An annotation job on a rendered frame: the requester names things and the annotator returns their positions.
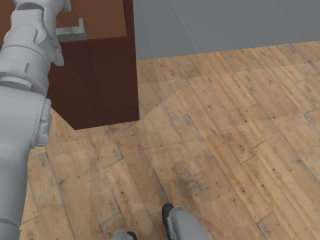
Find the left robot shin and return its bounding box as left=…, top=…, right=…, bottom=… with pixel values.
left=114, top=230, right=128, bottom=237

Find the cabinet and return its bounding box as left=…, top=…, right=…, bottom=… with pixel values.
left=0, top=0, right=140, bottom=130

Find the left robot forearm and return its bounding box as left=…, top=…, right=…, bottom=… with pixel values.
left=0, top=0, right=57, bottom=98

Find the left robot upper arm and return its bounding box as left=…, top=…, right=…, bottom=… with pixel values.
left=0, top=85, right=52, bottom=240

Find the left robot hand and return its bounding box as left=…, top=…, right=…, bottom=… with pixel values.
left=12, top=0, right=72, bottom=67

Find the robot right thigh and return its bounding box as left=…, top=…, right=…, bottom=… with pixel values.
left=166, top=210, right=211, bottom=240

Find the handle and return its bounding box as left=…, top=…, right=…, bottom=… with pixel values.
left=56, top=18, right=87, bottom=42

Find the drawer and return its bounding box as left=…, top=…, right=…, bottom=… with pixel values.
left=0, top=0, right=127, bottom=47

